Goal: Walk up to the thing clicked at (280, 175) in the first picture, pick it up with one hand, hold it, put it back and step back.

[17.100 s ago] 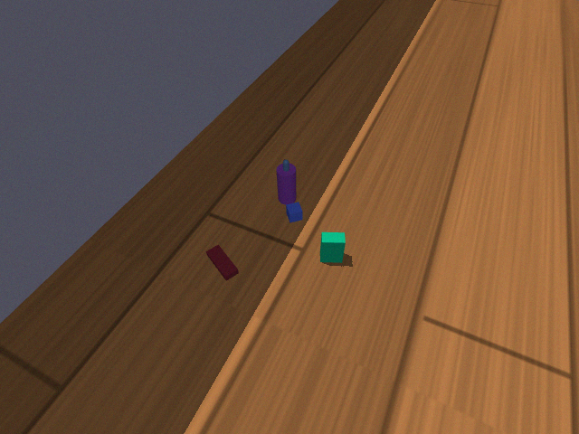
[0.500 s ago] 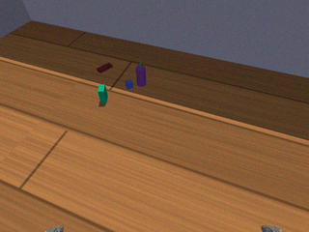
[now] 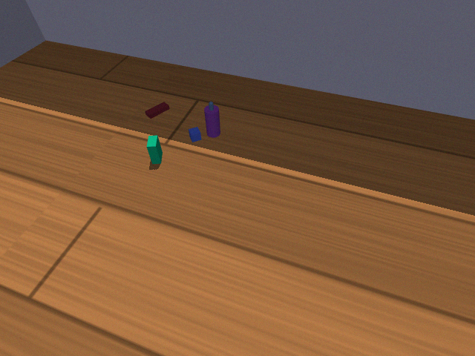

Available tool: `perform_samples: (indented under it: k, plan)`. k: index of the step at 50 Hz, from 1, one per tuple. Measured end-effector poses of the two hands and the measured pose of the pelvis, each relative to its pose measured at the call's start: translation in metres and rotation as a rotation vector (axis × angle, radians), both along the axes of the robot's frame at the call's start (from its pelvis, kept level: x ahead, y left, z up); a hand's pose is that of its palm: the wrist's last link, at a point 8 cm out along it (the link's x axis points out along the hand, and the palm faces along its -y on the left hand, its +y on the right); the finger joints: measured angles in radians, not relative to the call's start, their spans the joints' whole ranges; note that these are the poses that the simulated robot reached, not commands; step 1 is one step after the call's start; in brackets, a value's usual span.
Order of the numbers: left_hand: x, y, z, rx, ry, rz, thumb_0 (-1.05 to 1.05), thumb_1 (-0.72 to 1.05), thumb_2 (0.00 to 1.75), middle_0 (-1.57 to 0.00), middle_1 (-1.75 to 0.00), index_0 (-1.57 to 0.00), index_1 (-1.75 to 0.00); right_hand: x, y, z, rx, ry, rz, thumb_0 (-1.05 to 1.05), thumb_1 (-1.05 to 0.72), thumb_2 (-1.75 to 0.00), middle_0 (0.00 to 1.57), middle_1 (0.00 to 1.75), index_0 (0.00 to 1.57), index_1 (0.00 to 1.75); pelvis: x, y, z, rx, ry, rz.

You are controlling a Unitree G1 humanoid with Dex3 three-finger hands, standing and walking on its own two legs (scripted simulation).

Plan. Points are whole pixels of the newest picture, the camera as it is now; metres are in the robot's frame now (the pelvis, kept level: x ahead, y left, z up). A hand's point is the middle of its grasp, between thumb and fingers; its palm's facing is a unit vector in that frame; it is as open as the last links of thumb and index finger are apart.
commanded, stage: stand
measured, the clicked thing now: (212, 118) +1.49 +0.19 -0.66
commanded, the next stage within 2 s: none
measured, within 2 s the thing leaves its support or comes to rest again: neither
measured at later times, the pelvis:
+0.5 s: pelvis +0.01 -0.01 +0.00, yaw -1 degrees
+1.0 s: pelvis +0.01 -0.01 +0.00, yaw -2 degrees
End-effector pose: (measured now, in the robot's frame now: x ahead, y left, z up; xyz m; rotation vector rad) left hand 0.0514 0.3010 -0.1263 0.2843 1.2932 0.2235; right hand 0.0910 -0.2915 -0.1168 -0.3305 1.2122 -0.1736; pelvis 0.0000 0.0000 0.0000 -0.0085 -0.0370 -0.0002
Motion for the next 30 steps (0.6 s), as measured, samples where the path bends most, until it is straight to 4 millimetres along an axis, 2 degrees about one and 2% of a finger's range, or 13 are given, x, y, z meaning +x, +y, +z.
perform_samples:
  k: [21, 30]
  plan:
    - [0.030, -0.011, 0.008, 0.010, -0.054, -0.038, 0.01, 0.90, 0.89, -0.20, -0.30, -0.20, -0.30, -0.012, -0.013, -0.002, 0.000, 0.015, -0.029, 0.01, -0.90, -0.89, 0.20, 0.30, 0.20, 0.30, 0.006, -0.009, 0.001, 0.004, 0.002, -0.020]
    - [0.036, -0.013, 0.009, 0.009, -0.060, -0.048, 0.01, 0.90, 0.89, -0.20, -0.30, -0.20, -0.30, -0.013, -0.015, -0.002, -0.002, 0.015, -0.034, 0.01, -0.90, -0.89, 0.20, 0.30, 0.20, 0.30, 0.008, -0.010, 0.002, 0.005, 0.001, -0.028]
